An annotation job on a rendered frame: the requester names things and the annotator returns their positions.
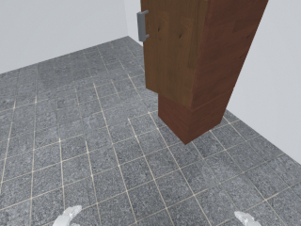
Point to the robot right hand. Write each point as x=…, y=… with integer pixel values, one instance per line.
x=246, y=219

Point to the cupboard door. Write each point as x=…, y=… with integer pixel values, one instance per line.
x=171, y=51

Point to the robot left hand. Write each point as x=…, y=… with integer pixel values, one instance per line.
x=68, y=215

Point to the handle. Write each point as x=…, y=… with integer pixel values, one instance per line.
x=141, y=26

